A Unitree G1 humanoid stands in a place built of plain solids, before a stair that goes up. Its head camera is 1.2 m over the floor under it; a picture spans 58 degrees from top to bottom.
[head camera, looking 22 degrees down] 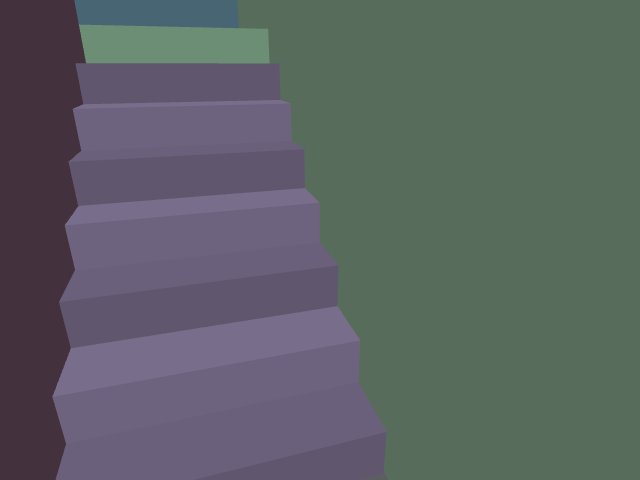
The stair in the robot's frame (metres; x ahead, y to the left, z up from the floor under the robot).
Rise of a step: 0.17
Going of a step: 0.24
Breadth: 0.92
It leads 17 degrees to the left of straight ahead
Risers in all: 8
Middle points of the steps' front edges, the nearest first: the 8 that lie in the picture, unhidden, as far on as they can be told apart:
0.86 0.24 0.17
1.09 0.31 0.35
1.31 0.37 0.52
1.53 0.44 0.69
1.75 0.51 0.86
1.98 0.57 1.04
2.20 0.64 1.21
2.45 0.72 1.38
